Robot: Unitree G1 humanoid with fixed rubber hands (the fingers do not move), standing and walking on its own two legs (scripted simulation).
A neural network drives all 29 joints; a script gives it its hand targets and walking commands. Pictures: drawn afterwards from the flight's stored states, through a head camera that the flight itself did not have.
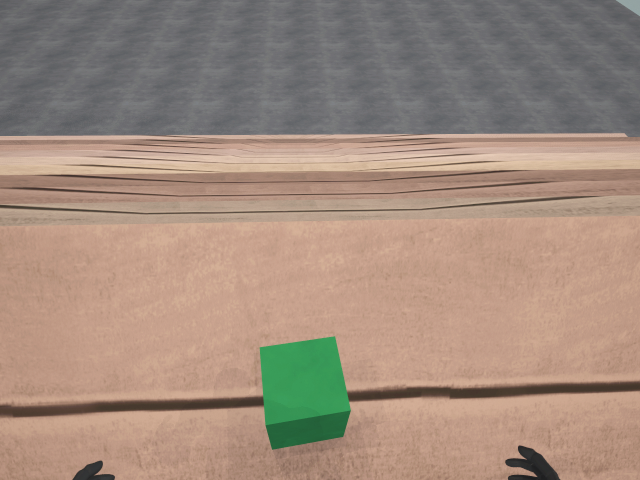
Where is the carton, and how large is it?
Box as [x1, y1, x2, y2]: [260, 336, 350, 449]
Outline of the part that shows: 334,336 260,347 265,424 272,449 339,437 343,435 350,408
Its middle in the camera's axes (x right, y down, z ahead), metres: -0.05 +0.45 +1.10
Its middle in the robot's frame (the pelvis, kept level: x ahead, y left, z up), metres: +0.43 +0.02 -0.66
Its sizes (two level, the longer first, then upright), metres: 0.210 0.200 0.250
